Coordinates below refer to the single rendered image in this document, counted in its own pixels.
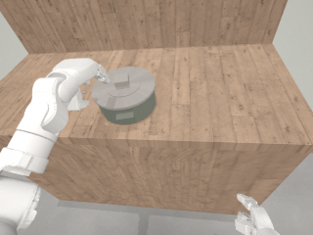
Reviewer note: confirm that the robot left forearm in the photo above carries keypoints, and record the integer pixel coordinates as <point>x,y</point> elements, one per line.
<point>43,119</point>

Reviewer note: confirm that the robot left hand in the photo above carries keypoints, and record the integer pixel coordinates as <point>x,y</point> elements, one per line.
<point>82,69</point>

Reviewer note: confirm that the robot right hand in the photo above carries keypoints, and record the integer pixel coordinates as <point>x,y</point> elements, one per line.
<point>258,218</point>

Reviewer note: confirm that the pot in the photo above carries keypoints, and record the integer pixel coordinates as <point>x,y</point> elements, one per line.
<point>131,115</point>

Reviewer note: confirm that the lid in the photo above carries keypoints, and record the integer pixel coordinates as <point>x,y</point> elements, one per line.
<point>141,86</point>

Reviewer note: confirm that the robot left upper arm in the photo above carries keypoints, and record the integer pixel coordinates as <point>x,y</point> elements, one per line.
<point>19,200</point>

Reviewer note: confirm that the knob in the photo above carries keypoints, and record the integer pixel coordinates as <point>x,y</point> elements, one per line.
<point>121,80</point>

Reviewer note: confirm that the table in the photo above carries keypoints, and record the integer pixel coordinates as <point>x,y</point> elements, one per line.
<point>229,118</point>

